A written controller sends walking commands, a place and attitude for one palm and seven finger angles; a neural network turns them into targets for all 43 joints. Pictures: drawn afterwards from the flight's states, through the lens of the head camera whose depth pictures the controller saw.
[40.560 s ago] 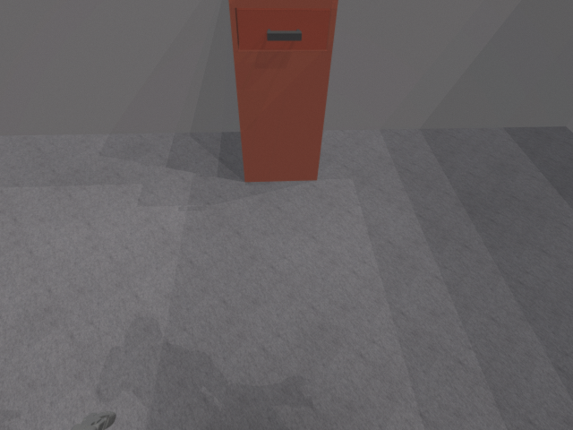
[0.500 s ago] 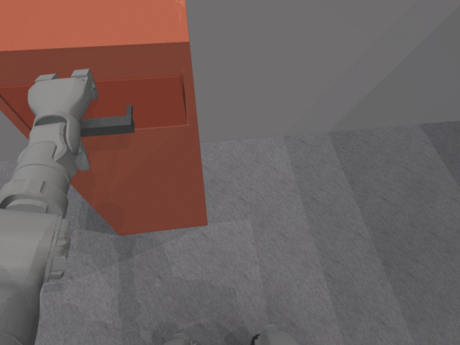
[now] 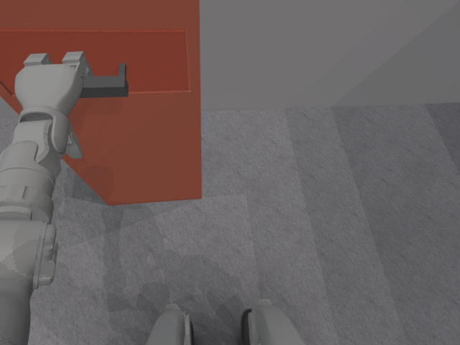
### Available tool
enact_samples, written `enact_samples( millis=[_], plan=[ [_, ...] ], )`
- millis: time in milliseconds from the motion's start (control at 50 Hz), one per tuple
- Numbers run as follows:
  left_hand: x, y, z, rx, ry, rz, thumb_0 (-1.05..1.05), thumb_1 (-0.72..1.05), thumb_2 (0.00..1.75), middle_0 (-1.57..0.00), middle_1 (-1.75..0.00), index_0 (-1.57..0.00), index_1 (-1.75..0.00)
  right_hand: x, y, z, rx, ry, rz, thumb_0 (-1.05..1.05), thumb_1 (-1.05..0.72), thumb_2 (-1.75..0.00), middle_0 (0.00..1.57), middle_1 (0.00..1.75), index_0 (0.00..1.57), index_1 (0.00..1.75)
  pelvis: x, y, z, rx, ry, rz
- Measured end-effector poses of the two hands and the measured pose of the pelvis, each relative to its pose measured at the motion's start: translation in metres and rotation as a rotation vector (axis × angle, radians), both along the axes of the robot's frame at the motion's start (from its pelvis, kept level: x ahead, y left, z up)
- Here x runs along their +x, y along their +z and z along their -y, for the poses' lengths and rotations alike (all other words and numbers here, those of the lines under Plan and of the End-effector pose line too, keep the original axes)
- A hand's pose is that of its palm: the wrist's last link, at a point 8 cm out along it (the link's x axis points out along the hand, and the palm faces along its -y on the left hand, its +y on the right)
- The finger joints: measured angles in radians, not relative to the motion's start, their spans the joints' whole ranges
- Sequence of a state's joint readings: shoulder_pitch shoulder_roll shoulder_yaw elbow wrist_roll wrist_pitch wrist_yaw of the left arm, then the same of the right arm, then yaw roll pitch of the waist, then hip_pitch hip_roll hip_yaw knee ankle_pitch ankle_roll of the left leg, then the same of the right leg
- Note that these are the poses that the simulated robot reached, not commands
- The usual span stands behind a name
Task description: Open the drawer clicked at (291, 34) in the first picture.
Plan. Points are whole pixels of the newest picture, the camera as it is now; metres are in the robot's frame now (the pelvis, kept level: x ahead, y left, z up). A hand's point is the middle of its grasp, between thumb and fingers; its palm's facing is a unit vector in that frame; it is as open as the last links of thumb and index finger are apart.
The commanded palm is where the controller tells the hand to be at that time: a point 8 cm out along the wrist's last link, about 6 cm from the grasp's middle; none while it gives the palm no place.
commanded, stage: lower the fingers behind the handle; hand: left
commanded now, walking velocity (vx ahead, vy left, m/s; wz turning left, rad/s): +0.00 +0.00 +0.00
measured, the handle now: (90, 77) +0.57 +0.22 +0.05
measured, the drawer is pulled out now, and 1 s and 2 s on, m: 0.00 0.00 0.03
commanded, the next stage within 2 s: close the thumb around the handle in 0.40 s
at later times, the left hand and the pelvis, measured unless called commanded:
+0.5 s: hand (65, 114) +0.50 +0.26 +0.03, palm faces -0.05 -0.04 -1.00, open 13.9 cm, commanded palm +0.49 +0.24 +0.08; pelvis +0.02 +0.00 +0.01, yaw -1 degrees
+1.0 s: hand (64, 113) +0.50 +0.25 +0.04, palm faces -0.08 -0.02 -1.00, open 7.9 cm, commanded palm +0.49 +0.24 +0.08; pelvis +0.02 +0.00 +0.02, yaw -1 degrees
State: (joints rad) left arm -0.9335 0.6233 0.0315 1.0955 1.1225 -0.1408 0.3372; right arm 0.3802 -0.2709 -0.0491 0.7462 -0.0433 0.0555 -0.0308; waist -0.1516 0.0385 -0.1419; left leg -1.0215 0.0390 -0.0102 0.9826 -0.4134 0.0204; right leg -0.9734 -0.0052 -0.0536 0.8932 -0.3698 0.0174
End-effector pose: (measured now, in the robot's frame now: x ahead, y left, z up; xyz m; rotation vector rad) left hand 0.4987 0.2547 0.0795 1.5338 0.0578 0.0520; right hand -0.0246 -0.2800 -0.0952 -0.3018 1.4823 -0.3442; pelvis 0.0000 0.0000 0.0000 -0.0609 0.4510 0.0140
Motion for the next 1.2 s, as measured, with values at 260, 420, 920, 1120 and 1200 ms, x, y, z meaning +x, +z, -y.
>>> enact_samples(
  millis=[260, 420, 920, 1120, 1200],
  plan=[
    [0.0, 0.012, 0.003, 0.009, 0.031, -0.12, 0.0, -0.49, 0.3, -0.31, -1.18, -0.32, -1.22, 0.033, -0.001, -0.026, 0.079, -0.017, 0.094, 0.0, -0.91, -0.9, 0.2, 0.3, 0.2, 0.3, 0.015, 0.015, -0.004, 0.009, -0.018, 0.058],
    [-0.009, 0.007, -0.002, -0.004, -0.026, -0.084, 0.0, -0.49, 0.3, -0.3, -1.18, -0.32, -1.2, 0.036, -0.004, -0.02, 0.077, -0.009, 0.06, 0.0, -0.91, -0.9, 0.2, 0.3, 0.2, 0.3, 0.023, 0.013, -0.004, 0.012, -0.021, 0.05],
    [-0.014, 0.012, 0.004, 0.015, 0.03, -0.086, 0.0, 0.2, 0.6, -0.33, -1.23, -0.32, -1.23, 0.046, 0.0, -0.005, 0.063, -0.017, 0.093, 0.0, -0.91, -0.9, 0.2, 0.3, 0.2, 0.3, 0.023, 0.018, 0.004, 0.019, -0.022, 0.074],
    [-0.015, 0.009, 0.002, 0.012, 0.013, -0.059, 0.0, 0.62, 0.79, -0.32, -1.27, -0.31, -1.25, 0.038, -0.004, -0.005, 0.066, -0.018, 0.054, 0.0, -0.91, -0.9, 0.2, 0.3, 0.2, 0.3, 0.023, 0.015, 0.004, 0.02, -0.022, 0.061],
    [-0.015, 0.008, 0.002, 0.014, 0.013, -0.056, 0.0, 0.62, 0.79, -0.3, -1.28, -0.29, -1.27, 0.04, -0.004, -0.005, 0.067, -0.013, 0.055, 0.0, -0.91, -0.9, 0.2, 0.3, 0.2, 0.3, 0.023, 0.015, 0.003, 0.019, -0.02, 0.059]
  ],
)
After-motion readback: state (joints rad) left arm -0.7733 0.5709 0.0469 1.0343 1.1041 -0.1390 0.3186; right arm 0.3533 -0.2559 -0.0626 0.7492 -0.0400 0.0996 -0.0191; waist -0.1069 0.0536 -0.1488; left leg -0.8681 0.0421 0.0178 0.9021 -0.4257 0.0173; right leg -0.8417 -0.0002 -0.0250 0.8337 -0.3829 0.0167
